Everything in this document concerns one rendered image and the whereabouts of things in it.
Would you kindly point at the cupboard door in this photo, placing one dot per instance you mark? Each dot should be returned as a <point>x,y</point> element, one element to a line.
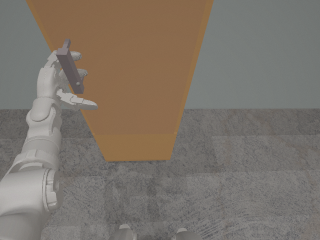
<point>137,54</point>

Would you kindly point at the robot left upper arm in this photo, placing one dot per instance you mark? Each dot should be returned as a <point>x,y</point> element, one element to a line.
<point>27,198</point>

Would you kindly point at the handle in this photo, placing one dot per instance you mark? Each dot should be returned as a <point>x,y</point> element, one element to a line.
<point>67,63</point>

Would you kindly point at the robot left thigh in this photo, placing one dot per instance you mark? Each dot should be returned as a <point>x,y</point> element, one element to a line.
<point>124,234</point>

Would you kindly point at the left robot forearm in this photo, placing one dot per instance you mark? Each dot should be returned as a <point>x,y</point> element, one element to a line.
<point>42,144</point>

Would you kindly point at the left robot hand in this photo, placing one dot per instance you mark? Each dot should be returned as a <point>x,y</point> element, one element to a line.
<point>49,82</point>

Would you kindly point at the left robot shin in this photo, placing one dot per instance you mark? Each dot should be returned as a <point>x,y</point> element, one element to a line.
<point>124,226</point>

